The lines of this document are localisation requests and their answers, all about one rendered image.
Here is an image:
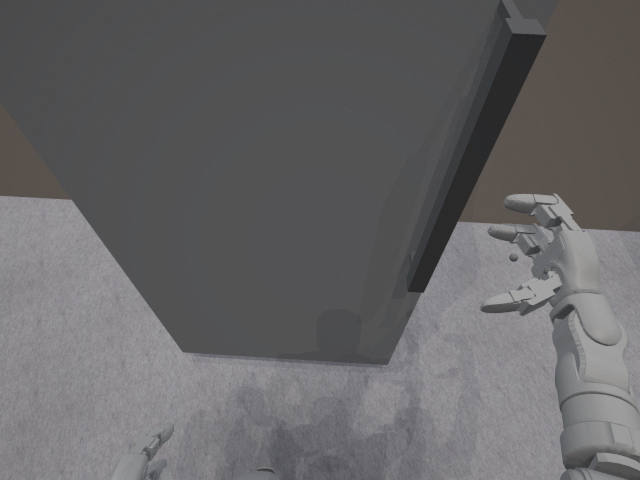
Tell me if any handle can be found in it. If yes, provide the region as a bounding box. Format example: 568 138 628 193
406 0 547 293

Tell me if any robot left hand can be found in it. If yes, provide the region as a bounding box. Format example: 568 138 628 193
108 422 174 480

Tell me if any fridge door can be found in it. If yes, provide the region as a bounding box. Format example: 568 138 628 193
0 0 559 365

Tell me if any right robot forearm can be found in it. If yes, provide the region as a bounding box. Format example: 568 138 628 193
549 293 640 480

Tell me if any robot right hand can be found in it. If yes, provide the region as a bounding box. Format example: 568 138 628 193
480 193 601 316

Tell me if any robot left shin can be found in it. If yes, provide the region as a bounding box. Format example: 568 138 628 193
257 467 277 476

